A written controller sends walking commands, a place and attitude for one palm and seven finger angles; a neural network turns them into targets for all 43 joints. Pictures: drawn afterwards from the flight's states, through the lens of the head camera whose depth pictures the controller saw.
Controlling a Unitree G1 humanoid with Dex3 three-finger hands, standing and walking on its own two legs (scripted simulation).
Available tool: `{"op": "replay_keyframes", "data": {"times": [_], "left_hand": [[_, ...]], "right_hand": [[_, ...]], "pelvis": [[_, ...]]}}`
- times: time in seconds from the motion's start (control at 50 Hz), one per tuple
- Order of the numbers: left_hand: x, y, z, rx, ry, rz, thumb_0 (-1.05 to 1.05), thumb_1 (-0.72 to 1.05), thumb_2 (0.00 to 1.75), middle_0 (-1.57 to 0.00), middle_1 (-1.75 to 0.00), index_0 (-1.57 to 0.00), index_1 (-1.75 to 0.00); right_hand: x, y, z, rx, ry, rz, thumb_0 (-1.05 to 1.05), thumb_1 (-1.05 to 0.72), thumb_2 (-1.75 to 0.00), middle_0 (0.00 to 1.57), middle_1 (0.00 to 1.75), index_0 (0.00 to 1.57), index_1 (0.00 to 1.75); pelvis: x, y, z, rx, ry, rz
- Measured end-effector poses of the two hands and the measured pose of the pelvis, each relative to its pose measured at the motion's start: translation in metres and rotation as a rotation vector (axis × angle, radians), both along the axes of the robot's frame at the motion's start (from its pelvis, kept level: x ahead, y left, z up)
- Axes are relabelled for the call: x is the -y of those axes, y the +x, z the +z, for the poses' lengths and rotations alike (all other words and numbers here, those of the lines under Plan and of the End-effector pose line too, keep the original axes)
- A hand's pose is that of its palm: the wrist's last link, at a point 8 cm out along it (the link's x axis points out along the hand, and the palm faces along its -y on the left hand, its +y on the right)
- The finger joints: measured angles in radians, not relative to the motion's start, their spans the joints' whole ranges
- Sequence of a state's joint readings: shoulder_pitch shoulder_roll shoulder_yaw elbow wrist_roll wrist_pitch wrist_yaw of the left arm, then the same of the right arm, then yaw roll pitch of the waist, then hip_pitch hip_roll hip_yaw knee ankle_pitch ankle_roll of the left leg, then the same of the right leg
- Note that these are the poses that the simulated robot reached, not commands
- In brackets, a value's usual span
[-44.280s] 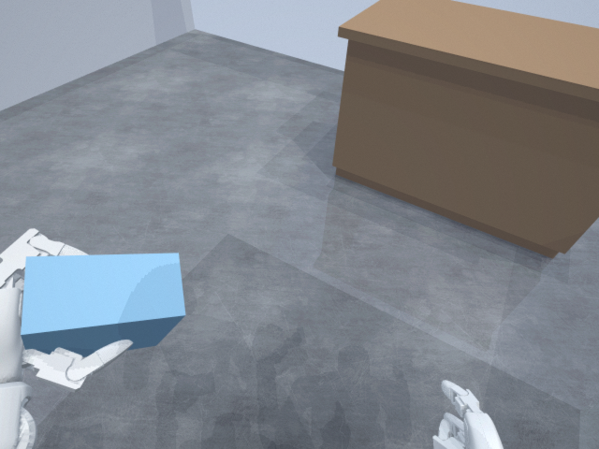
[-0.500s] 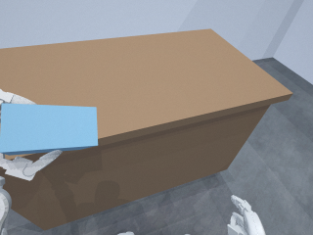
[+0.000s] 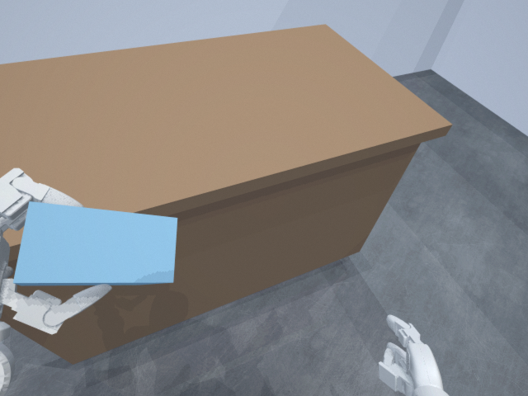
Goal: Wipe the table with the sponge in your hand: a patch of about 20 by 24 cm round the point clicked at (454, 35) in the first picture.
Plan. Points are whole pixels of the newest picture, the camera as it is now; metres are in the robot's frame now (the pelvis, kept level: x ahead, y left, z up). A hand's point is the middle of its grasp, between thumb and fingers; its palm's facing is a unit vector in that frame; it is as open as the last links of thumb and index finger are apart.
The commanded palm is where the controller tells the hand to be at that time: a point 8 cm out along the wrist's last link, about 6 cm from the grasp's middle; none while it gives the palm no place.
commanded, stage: step back with the hand held close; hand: left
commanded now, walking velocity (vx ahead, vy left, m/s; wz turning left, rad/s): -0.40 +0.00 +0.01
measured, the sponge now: (117, 253) +0.24 +0.18 +0.16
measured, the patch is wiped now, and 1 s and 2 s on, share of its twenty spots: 1.00 1.00 1.00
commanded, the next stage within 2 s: stop stepping back and stand still in 0.14 s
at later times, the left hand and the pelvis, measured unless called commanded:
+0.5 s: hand out of the picture +0.05 +0.23 +0.20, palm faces +0.38 -0.85 -0.36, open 10.6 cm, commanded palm +0.00 +0.28 +0.22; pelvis -0.17 +0.01 -0.01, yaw -2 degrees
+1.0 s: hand out of the picture -0.08 +0.23 +0.20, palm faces +0.41 -0.85 -0.33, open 10.6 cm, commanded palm -0.12 +0.27 +0.22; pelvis -0.28 -0.01 -0.01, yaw +0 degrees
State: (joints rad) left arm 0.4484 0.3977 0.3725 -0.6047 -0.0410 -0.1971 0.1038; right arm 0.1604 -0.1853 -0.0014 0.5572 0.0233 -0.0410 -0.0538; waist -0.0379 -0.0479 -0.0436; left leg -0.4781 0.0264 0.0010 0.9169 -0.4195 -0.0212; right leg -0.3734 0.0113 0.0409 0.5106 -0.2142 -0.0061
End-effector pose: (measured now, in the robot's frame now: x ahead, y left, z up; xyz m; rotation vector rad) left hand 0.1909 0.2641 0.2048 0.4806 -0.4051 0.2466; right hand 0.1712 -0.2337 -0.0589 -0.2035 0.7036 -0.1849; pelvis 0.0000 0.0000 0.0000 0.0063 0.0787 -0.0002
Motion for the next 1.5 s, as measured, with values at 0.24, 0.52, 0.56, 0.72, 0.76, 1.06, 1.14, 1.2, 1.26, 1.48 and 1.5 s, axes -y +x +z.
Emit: {"op": "replay_keyframes", "data": {"times": [0.24, 0.52, 0.56, 0.72, 0.76, 1.06, 1.14, 1.2, 1.26, 1.48, 1.5], "left_hand": [[-0.038, -0.096, 0.009, 0.048, 0.018, 0.071, -0.01, -0.55, 1.04, -0.69, -1.30, -0.70, -1.29], [-0.010, -0.184, 0.002, 0.030, -0.038, 0.050, -0.01, -0.55, 1.04, -0.69, -1.30, -0.70, -1.30], [-0.011, -0.197, -0.001, 0.031, -0.052, 0.036, -0.01, -0.55, 1.04, -0.69, -1.30, -0.70, -1.30], [-0.018, -0.238, 0.011, 0.115, -0.037, 0.057, -0.01, -0.55, 1.04, -0.69, -1.30, -0.70, -1.29], [-0.017, -0.250, 0.015, 0.113, -0.062, 0.078, -0.01, -0.55, 1.04, -0.69, -1.30, -0.70, -1.29], [-0.013, -0.314, 0.002, 0.129, -0.030, 0.060, -0.01, -0.55, 1.04, -0.69, -1.30, -0.70, -1.29], [-0.019, -0.306, 0.013, 0.149, -0.024, 0.087, -0.01, -0.55, 1.04, -0.69, -1.30, -0.70, -1.29], [-0.020, -0.304, 0.020, 0.143, -0.039, 0.112, -0.01, -0.55, 1.04, -0.69, -1.30, -0.70, -1.29], [-0.015, -0.304, 0.017, 0.109, -0.025, 0.132, -0.01, -0.55, 1.04, -0.69, -1.30, -0.70, -1.30], [-0.016, -0.303, 0.004, 0.085, -0.022, 0.104, -0.01, -0.55, 1.04, -0.69, -1.30, -0.70, -1.29], [-0.018, -0.301, 0.005, 0.090, -0.015, 0.113, -0.01, -0.55, 1.04, -0.69, -1.30, -0.70, -1.29]], "right_hand": [[-0.022, -0.082, 0.007, 0.025, -0.029, 0.014, 0.01, -0.91, -0.90, 0.20, 0.30, 0.20, 0.30], [-0.007, -0.215, -0.025, -0.033, 0.048, -0.021, 0.01, -0.91, -0.90, 0.20, 0.30, 0.20, 0.30], [0.002, -0.234, -0.020, -0.023, 0.008, -0.049, 0.01, -0.91, -0.90, 0.20, 0.30, 0.20, 0.30], [0.019, -0.301, -0.010, 0.040, -0.018, -0.101, 0.01, -0.91, -0.90, 0.20, 0.30, 0.20, 0.30], [0.018, -0.313, -0.013, 0.015, -0.004, -0.094, 0.01, -0.91, -0.90, 0.20, 0.30, 0.20, 0.30], [0.015, -0.312, -0.012, 0.046, -0.063, -0.003, 0.01, -0.91, -0.90, 0.20, 0.30, 0.20, 0.30], [0.000, -0.310, -0.003, 0.105, -0.018, 0.000, 0.01, -0.91, -0.90, 0.20, 0.30, 0.20, 0.30], [-0.010, -0.311, 0.000, 0.108, 0.027, 0.023, 0.01, -0.91, -0.90, 0.20, 0.30, 0.20, 0.30], [-0.014, -0.309, -0.008, 0.090, 0.056, 0.054, 0.01, -0.91, -0.90, 0.20, 0.30, 0.20, 0.30], [0.005, -0.300, -0.022, -0.033, -0.036, 0.036, 0.01, -0.91, -0.90, 0.20, 0.30, 0.20, 0.30], [0.005, -0.298, -0.021, -0.028, -0.035, 0.028, 0.01, -0.91, -0.90, 0.20, 0.30, 0.20, 0.30]], "pelvis": [[-0.022, -0.079, -0.001, 0.042, -0.020, -0.021], [-0.007, -0.174, -0.007, 0.102, -0.002, -0.035], [-0.009, -0.185, -0.008, 0.087, -0.010, -0.052], [-0.004, -0.230, -0.008, 0.103, -0.026, -0.047], [-0.001, -0.236, -0.003, 0.098, -0.042, -0.030], [-0.002, -0.287, -0.018, 0.094, -0.044, -0.017], [-0.001, -0.293, -0.011, 0.112, -0.028, -0.021], [0.003, -0.290, -0.004, 0.108, -0.037, -0.007], [0.009, -0.286, -0.006, 0.103, -0.034, 0.005], [-0.002, -0.276, -0.013, 0.111, -0.037, 0.012], [-0.002, -0.275, -0.013, 0.114, -0.026, 0.006]]}}
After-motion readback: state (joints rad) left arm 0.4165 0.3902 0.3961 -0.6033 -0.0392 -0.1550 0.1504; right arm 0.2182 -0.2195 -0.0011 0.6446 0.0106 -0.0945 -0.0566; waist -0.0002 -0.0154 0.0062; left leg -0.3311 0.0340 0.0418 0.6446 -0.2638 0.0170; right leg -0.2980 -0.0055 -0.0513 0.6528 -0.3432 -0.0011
